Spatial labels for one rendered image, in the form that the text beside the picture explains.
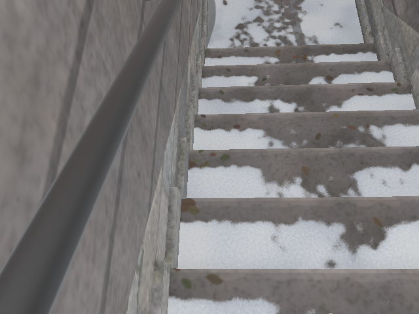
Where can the stairs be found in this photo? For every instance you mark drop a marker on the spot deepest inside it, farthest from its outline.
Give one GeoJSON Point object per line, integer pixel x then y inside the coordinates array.
{"type": "Point", "coordinates": [303, 186]}

